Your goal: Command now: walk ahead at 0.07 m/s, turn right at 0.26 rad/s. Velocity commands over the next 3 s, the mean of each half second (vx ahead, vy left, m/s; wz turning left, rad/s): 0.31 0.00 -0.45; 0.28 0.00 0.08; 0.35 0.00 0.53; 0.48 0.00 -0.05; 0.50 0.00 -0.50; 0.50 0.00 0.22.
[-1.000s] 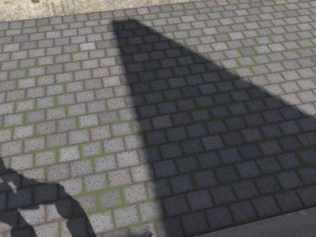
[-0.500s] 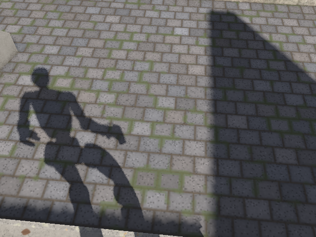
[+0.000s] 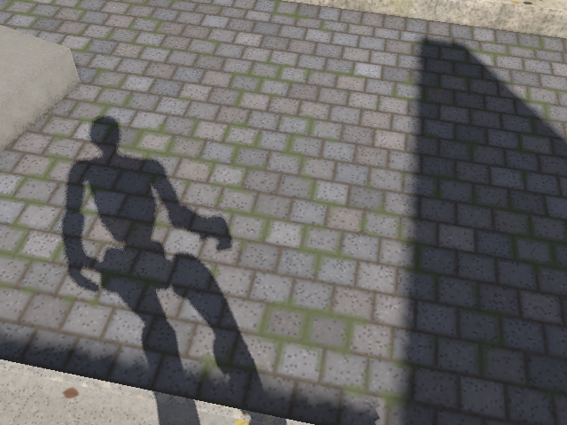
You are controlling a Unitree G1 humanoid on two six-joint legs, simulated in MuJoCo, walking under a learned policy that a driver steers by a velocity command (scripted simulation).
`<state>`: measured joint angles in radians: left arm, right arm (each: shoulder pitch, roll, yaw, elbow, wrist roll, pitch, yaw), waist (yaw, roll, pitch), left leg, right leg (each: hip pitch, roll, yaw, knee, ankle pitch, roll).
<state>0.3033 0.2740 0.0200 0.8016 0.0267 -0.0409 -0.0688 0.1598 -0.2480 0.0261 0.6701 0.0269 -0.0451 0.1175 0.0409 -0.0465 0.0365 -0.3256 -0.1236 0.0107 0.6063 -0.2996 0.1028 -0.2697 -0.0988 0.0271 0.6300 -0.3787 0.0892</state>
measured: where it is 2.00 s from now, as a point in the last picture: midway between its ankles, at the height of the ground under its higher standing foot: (355, 350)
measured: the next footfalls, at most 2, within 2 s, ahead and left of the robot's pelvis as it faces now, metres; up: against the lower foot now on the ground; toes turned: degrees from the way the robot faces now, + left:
right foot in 0.32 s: +0.03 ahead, -0.19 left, +0.00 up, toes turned -15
left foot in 0.72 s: +0.36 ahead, -0.13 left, -0.15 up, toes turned -16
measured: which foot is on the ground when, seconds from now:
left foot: down 0.00-0.32, up 0.34-0.70, down 0.72-1.00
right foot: down 0.00-0.02, up 0.04-0.30, down 0.32-0.74, up 0.76-1.00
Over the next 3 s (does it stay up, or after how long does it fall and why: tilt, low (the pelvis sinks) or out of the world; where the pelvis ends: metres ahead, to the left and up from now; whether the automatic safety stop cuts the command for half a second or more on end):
stays up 1.32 -0.26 -0.27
